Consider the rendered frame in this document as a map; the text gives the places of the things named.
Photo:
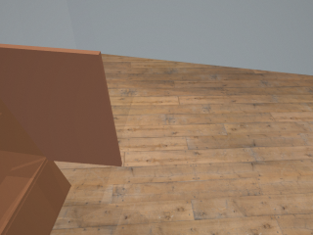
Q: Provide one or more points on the cupboard door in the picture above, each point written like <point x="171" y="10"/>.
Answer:
<point x="61" y="99"/>

